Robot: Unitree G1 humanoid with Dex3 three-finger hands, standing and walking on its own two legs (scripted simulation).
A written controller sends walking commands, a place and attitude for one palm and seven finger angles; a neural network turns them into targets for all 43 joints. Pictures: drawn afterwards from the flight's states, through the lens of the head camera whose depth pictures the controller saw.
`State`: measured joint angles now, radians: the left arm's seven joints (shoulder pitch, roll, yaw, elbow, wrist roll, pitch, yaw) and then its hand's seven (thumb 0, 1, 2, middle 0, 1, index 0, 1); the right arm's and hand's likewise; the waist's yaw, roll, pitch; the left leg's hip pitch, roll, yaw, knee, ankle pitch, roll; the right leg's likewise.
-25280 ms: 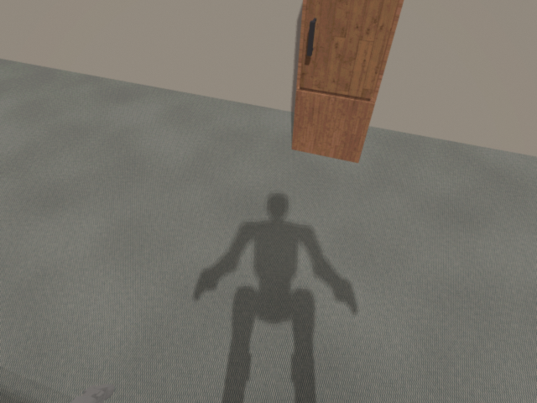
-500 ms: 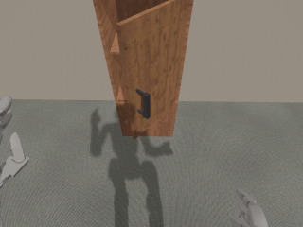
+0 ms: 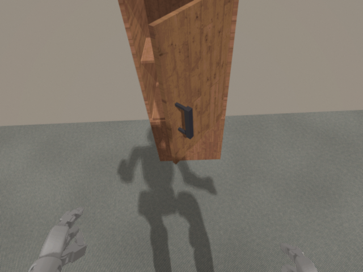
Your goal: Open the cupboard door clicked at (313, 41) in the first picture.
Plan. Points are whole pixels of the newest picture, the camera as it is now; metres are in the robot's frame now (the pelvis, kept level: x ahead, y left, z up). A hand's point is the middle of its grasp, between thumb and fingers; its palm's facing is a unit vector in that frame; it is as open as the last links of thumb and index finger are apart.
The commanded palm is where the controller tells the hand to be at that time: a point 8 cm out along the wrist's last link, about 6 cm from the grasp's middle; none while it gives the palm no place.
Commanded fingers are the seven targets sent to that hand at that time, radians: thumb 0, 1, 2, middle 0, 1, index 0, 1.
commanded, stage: let the arm hang, fingers relaxed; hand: left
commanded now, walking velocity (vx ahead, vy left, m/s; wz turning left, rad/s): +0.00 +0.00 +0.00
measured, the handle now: (184, 121) +0.60 +0.03 -0.08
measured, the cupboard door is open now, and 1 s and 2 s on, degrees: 50 50 50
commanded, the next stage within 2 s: look to check the result in 0.94 s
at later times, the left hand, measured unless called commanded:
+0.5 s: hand out of the picture -0.02 +0.19 -0.15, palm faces +0.03 -0.97 -0.26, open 7.3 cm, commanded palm none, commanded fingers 0.00 0.90 0.90 -0.20 -0.30 -0.20 -0.30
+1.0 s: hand out of the picture +0.02 +0.15 -0.16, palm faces +0.04 -0.98 -0.19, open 7.4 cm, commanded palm none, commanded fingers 0.00 0.90 0.90 -0.20 -0.30 -0.20 -0.30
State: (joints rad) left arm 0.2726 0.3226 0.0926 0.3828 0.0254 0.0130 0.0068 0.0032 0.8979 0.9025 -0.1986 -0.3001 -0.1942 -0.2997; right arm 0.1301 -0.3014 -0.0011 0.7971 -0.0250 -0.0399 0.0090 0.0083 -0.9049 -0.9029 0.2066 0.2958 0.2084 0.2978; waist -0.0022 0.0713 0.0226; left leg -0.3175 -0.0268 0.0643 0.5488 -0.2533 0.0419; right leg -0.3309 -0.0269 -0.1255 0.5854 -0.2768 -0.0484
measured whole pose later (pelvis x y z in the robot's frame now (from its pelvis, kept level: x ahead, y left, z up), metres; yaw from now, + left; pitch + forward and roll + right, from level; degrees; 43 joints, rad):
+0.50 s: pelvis +0.00 -0.01 +0.01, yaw +1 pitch -1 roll +0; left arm 0.28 0.19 0.00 1.15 0.00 0.01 0.02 0.00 0.92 0.90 -0.20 -0.30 -0.20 -0.30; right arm 0.27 -0.15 0.02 1.12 -0.03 0.02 -0.02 0.00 -0.91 -0.90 0.20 0.30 0.20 0.30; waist 0.00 0.04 0.07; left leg -0.19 -0.02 0.04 0.39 -0.18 0.03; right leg -0.19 0.00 -0.14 0.39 -0.19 -0.06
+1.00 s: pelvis +0.02 -0.02 +0.01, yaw +0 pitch -1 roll +1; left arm 0.26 0.13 0.00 1.16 0.00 -0.01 0.03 0.01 0.91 0.90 -0.20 -0.30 -0.20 -0.30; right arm 0.29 -0.13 0.01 1.16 -0.03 0.00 -0.04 0.00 -0.91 -0.90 0.20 0.29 0.20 0.30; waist -0.01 0.02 0.05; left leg -0.16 0.00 0.04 0.37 -0.20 0.01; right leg -0.16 0.01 -0.14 0.38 -0.22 -0.07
